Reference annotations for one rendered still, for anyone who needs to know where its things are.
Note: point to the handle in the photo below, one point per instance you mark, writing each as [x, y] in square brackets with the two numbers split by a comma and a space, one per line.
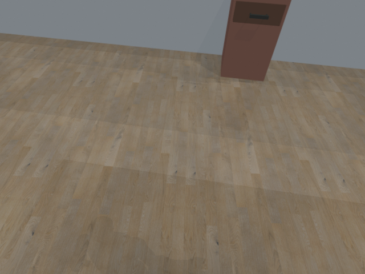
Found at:
[257, 16]

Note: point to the cabinet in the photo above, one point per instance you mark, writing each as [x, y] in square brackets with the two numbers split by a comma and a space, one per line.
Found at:
[248, 48]

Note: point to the drawer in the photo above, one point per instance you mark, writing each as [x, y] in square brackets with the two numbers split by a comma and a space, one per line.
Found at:
[243, 9]

